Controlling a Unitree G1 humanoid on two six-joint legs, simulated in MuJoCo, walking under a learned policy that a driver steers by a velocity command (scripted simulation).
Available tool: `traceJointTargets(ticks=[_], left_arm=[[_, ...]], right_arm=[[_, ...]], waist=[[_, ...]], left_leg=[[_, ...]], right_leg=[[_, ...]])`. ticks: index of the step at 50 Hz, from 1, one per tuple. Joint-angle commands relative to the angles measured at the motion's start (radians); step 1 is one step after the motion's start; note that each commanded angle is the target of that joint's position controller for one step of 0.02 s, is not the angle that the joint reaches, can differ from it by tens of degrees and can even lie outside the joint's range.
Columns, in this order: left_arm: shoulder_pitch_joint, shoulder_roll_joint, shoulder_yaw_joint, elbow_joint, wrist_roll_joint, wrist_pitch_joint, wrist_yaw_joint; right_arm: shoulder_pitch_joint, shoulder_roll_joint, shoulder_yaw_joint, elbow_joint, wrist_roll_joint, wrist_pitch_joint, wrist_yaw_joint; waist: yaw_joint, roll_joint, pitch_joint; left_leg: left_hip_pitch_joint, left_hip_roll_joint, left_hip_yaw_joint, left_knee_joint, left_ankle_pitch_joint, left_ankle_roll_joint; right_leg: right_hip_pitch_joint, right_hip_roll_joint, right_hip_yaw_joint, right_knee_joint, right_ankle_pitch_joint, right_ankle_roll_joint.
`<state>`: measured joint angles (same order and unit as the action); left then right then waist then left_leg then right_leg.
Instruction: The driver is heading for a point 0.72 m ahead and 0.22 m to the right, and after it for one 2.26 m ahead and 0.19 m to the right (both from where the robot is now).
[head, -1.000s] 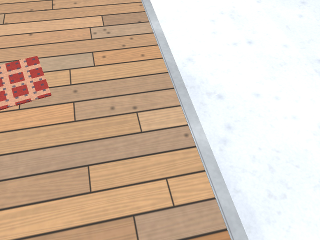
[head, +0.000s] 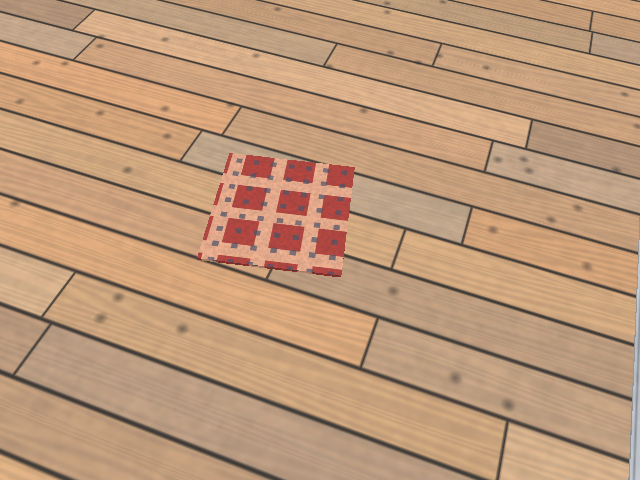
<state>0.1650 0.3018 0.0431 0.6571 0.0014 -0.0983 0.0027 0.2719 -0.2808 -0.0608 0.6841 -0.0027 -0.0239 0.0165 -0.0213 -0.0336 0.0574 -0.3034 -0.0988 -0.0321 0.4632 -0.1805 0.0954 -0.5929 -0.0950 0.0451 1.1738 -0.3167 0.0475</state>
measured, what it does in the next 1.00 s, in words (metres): walks ahead, turning right: right foot, then left foot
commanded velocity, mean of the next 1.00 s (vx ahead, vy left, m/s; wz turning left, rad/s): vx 0.49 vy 0.00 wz -0.29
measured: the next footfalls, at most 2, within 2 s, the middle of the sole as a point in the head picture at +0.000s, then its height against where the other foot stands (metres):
right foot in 0.32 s outside the picture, level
left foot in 0.82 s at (312, 375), level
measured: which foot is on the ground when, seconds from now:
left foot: down 0.00-0.34, up 0.36-0.80, down 0.82-1.00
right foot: up 0.00-0.30, down 0.32-0.84, up 0.86-1.00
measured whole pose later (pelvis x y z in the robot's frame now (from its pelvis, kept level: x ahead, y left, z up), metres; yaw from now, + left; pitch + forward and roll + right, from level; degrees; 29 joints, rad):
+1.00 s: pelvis +0.58 -0.07 +0.00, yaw -23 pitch +2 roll +1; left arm 0.29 0.32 0.06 0.68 -0.01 -0.01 0.01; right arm 0.21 -0.26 -0.05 0.72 -0.01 -0.10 0.01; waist -0.01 -0.05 0.02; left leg -0.25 -0.03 0.03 0.41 -0.19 0.02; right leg -0.52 -0.01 0.07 1.15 -0.39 0.02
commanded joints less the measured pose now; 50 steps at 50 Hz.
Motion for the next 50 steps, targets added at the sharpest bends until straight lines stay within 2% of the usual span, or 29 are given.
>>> traceJointTargets(ticks=[1, 3, 5, 7, 10, 13, 14, 15, 16, 17, 18, 19, 20, 21, 22, 25, 28, 32, 37, 39, 40, 41, 42, 43, 44, 45, 46, 47, 50], left_arm=[[0.019, 0.069, 0.017, -0.066, 0.015, 0.003, 0.003], [-0.026, 0.027, -0.005, -0.063, 0.015, 0.005, -0.006], [-0.098, 0.013, -0.015, -0.070, 0.000, 0.002, -0.014], [-0.155, 0.022, -0.017, -0.085, -0.017, 0.000, -0.023], [-0.207, 0.049, -0.008, -0.109, -0.027, -0.002, -0.038], [-0.181, 0.058, -0.002, -0.119, -0.023, -0.004, -0.054], [-0.133, 0.072, 0.007, -0.110, -0.020, -0.005, -0.056], [-0.027, 0.096, 0.024, -0.082, -0.017, -0.006, -0.053], [0.125, 0.141, 0.045, -0.052, -0.015, -0.005, -0.045], [0.240, 0.239, 0.072, -0.048, 0.000, -0.005, -0.041], [0.299, 0.194, 0.068, -0.019, -0.028, -0.001, -0.046], [0.259, 0.146, 0.050, -0.030, -0.033, 0.003, -0.043], [0.201, 0.128, 0.047, -0.048, -0.023, 0.010, -0.038], [0.154, 0.126, 0.045, -0.058, -0.016, 0.016, -0.036], [0.122, 0.106, 0.038, -0.068, -0.008, 0.014, -0.035], [0.108, 0.110, 0.038, -0.059, -0.004, 0.012, -0.025], [0.148, 0.131, 0.048, -0.034, -0.018, 0.017, -0.006], [0.205, 0.153, 0.055, 0.002, -0.024, 0.040, 0.014], [0.254, 0.139, 0.058, 0.027, -0.027, 0.065, 0.022], [0.227, 0.143, 0.060, 0.024, -0.029, 0.070, 0.026], [0.205, 0.127, 0.055, 0.016, -0.027, 0.070, 0.023], [0.185, 0.082, 0.038, -0.004, -0.016, 0.066, 0.018], [0.289, 0.008, 0.016, -0.021, -0.015, 0.058, 0.018], [0.355, 0.042, 0.011, -0.031, -0.032, 0.050, 0.018], [0.289, 0.132, 0.035, -0.015, -0.041, 0.053, 0.018], [0.194, 0.151, 0.042, -0.029, -0.031, 0.059, 0.016], [0.136, 0.138, 0.045, -0.046, -0.020, 0.063, 0.015], [0.121, 0.127, 0.050, -0.055, -0.014, 0.069, 0.013], [0.148, 0.033, 0.026, -0.052, -0.008, 0.076, 0.013]], right_arm=[[-0.055, -0.140, -0.033, -0.081, -0.001, -0.023, -0.027], [-0.025, -0.131, -0.027, -0.061, 0.001, -0.021, -0.036], [0.022, -0.132, -0.024, -0.037, 0.002, -0.024, -0.035], [0.072, -0.151, -0.025, -0.014, 0.005, -0.029, -0.030], [0.108, -0.168, -0.026, 0.019, 0.006, -0.031, -0.023], [0.111, -0.180, -0.031, 0.042, 0.013, -0.025, -0.023], [0.095, -0.187, -0.032, 0.042, 0.012, -0.023, -0.024], [0.077, -0.186, -0.030, 0.039, 0.009, -0.017, -0.027], [0.073, -0.166, -0.019, 0.023, -0.004, -0.015, -0.034], [0.149, -0.105, 0.002, -0.018, -0.016, -0.029, -0.037], [0.123, -0.096, 0.011, -0.013, -0.020, -0.050, -0.029], [0.059, -0.152, -0.002, -0.034, 0.007, -0.067, -0.013], [-0.020, -0.154, 0.000, -0.053, 0.019, -0.079, -0.006], [-0.058, -0.141, 0.002, -0.065, 0.004, -0.086, -0.005], [-0.053, -0.141, -0.005, -0.061, -0.016, -0.082, -0.009], [-0.004, -0.110, 0.001, -0.046, -0.029, -0.067, -0.018], [-0.100, -0.089, 0.008, -0.066, -0.025, -0.065, -0.026], [-0.258, -0.052, 0.019, -0.098, -0.010, -0.083, -0.014], [-0.332, -0.092, 0.001, -0.114, 0.008, -0.107, 0.004], [-0.271, -0.119, -0.015, -0.101, 0.013, -0.113, 0.002], [-0.181, -0.142, -0.030, -0.081, 0.010, -0.116, -0.004], [-0.041, -0.183, -0.046, -0.066, -0.007, -0.119, -0.012], [0.095, -0.263, -0.066, -0.049, -0.024, -0.110, -0.020], [0.128, -0.236, -0.065, -0.018, 0.002, -0.097, -0.009], [0.073, -0.147, -0.044, -0.038, 0.010, -0.090, -0.012], [0.025, -0.110, -0.032, -0.042, 0.005, -0.082, -0.016], [-0.024, -0.093, -0.023, -0.039, -0.003, -0.077, -0.017], [-0.058, -0.073, -0.016, -0.035, -0.010, -0.077, -0.018], [-0.064, -0.079, -0.013, 0.013, -0.014, -0.090, -0.004]], waist=[[0.045, 0.075, -0.091], [0.013, 0.094, -0.068], [-0.032, 0.104, -0.048], [-0.065, 0.096, -0.028], [-0.081, 0.089, 0.006], [-0.062, 0.105, 0.002], [-0.033, 0.108, -0.031], [0.026, 0.092, -0.106], [0.094, 0.063, -0.221], [0.088, -0.122, -0.375], [0.109, -0.238, -0.423], [0.115, -0.152, -0.320], [0.107, -0.047, -0.223], [0.074, 0.029, -0.132], [0.039, 0.034, -0.108], [-0.003, -0.020, -0.099], [0.030, -0.016, -0.073], [0.080, -0.056, -0.060], [0.093, -0.079, -0.058], [0.052, -0.108, -0.068], [0.001, -0.108, -0.113], [-0.068, -0.067, -0.239], [-0.061, 0.148, -0.403], [-0.039, 0.359, -0.436], [-0.057, 0.219, -0.285], [-0.062, 0.137, -0.172], [-0.043, 0.104, -0.083], [-0.015, 0.116, -0.043], [0.034, 0.140, -0.055]], left_leg=[[0.026, 0.232, -0.266, -0.221, 0.203, 0.196], [0.019, 0.207, -0.187, -0.233, 0.188, 0.165], [0.040, 0.211, -0.159, -0.230, 0.161, 0.142], [0.092, 0.248, -0.170, -0.230, 0.119, 0.139], [0.211, 0.308, -0.183, -0.213, 0.129, 0.129], [0.322, 0.339, -0.160, -0.159, 0.302, 0.102], [0.339, 0.326, -0.130, -0.100, 0.470, 0.087], [0.332, 0.288, -0.077, 0.033, 0.653, 0.065], [0.223, 0.243, -0.022, 0.241, 0.653, 0.027], [-0.157, 0.112, 0.046, 0.621, 0.318, -0.065], [-0.378, 0.003, -0.039, 0.813, -0.327, -0.100], [-0.496, 0.068, -0.109, 0.883, -0.303, -0.092], [-0.502, 0.109, -0.093, 0.859, -0.226, -0.084], [-0.481, 0.140, -0.079, 0.774, -0.174, -0.083], [-0.420, 0.171, -0.083, 0.697, -0.135, -0.086], [-0.347, 0.177, -0.058, 0.598, -0.108, -0.122], [-0.367, 0.163, -0.044, 0.424, 0.034, -0.161], [-0.269, 0.105, -0.027, 0.169, 0.236, -0.167], [-0.203, 0.072, -0.061, 0.020, 0.193, -0.140], [-0.106, 0.071, -0.053, -0.014, 0.125, -0.111], [0.033, 0.081, -0.041, -0.059, 0.139, -0.078], [0.282, 0.194, -0.125, -0.022, 0.127, -0.016], [0.662, 0.427, -0.460, -0.011, 0.063, 0.116], [0.725, 0.545, -0.774, -0.102, -0.144, 0.197], [0.596, 0.501, -0.668, -0.135, -0.253, 0.155], [0.458, 0.450, -0.501, -0.152, -0.199, 0.112], [0.326, 0.405, -0.387, -0.178, -0.015, 0.100], [0.242, 0.371, -0.292, -0.190, 0.166, 0.090], [0.122, 0.323, -0.144, -0.202, 0.597, 0.120]], right_leg=[[-0.024, -0.008, -0.005, -0.119, 0.097, 0.028], [-0.011, -0.005, -0.019, -0.279, 0.253, 0.034], [0.015, 0.006, -0.024, -0.423, 0.375, 0.027], [0.013, 0.015, -0.026, -0.504, 0.409, 0.008], [-0.044, 0.024, -0.021, -0.573, 0.350, -0.044], [-0.040, 0.047, -0.038, -0.619, 0.231, -0.106], [0.036, 0.076, -0.061, -0.634, 0.195, -0.130], [0.192, 0.119, -0.097, -0.668, 0.214, -0.158], [0.448, 0.079, -0.030, -0.654, 0.279, -0.201], [0.842, -0.149, 0.398, -0.668, 0.237, -0.360], [0.978, -0.229, 0.734, -0.828, 0.113, -0.428], [0.931, -0.222, 0.681, -0.858, -0.014, -0.376], [0.798, -0.189, 0.563, -0.865, 0.013, -0.343], [0.647, -0.156, 0.474, -0.881, 0.116, -0.327], [0.551, -0.120, 0.415, -0.899, 0.207, -0.314], [0.428, -0.076, 0.337, -0.940, 0.343, -0.329], [0.389, -0.040, 0.272, -0.946, 0.381, -0.311], [0.353, 0.013, 0.241, -0.923, 0.329, -0.259], [0.464, -0.023, 0.356, -0.829, 0.276, -0.238], [0.481, -0.033, 0.400, -0.776, 0.338, -0.218], [0.460, 0.003, 0.380, -0.695, 0.407, -0.192], [0.370, 0.049, 0.326, -0.488, 0.374, -0.159], [0.074, 0.186, 0.188, -0.153, 0.027, -0.087], [-0.140, 0.171, 0.143, 0.049, -0.292, -0.064], [-0.202, 0.104, 0.155, 0.127, -0.208, -0.053], [-0.198, 0.069, 0.112, 0.125, -0.120, -0.047], [-0.171, 0.050, 0.097, 0.090, -0.072, -0.038], [-0.133, 0.029, 0.092, 0.053, -0.052, -0.031], [-0.008, 0.050, 0.051, -0.092, -0.065, -0.011]])
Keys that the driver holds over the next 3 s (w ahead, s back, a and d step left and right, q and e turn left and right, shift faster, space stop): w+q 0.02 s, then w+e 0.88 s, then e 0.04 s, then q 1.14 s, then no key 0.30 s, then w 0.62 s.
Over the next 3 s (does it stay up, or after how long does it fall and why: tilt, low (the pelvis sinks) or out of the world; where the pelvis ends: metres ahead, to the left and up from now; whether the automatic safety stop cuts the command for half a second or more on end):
stays up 0.85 -0.11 0.01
